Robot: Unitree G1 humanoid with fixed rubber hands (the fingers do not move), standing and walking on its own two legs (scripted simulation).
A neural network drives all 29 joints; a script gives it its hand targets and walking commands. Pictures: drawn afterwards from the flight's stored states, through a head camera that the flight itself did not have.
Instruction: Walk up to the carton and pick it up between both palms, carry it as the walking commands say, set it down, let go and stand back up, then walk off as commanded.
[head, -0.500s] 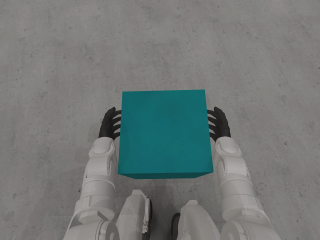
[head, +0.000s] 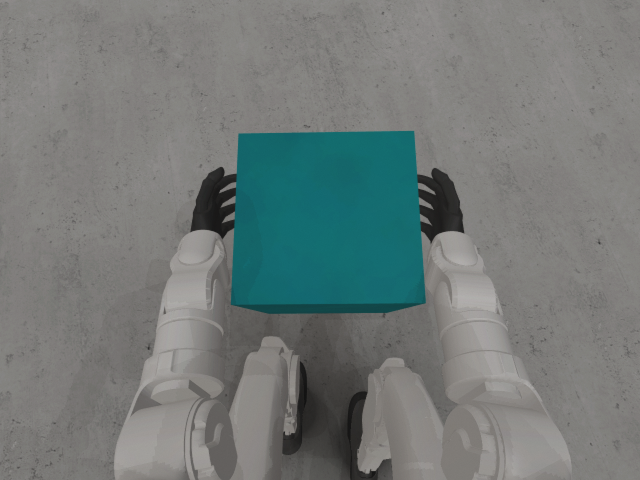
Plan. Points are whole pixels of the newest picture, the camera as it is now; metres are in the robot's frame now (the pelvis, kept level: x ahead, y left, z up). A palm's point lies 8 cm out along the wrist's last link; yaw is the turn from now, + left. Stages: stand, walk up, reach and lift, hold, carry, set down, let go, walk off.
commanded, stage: set down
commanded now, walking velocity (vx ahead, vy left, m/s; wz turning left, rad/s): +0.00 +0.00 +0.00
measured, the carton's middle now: (327, 240) +0.43 +0.04 -0.15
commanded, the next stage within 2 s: none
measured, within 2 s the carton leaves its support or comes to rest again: neither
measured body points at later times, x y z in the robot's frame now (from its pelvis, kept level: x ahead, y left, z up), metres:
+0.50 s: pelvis -0.02 +0.01 -0.07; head +0.25 +0.04 +0.29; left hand +0.45 +0.20 -0.17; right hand +0.47 -0.10 -0.17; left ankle +0.11 +0.10 -0.55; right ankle +0.05 -0.08 -0.55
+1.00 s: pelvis -0.03 +0.01 -0.14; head +0.29 +0.04 +0.19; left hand +0.48 +0.20 -0.26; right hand +0.50 -0.10 -0.25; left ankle +0.11 +0.10 -0.55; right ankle +0.05 -0.09 -0.55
